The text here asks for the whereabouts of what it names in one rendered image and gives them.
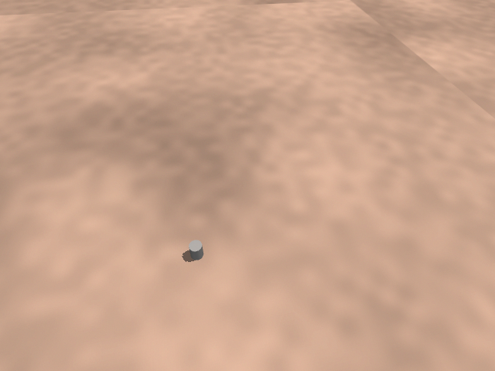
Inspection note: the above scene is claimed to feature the tin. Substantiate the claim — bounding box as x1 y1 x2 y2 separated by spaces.
189 240 203 260

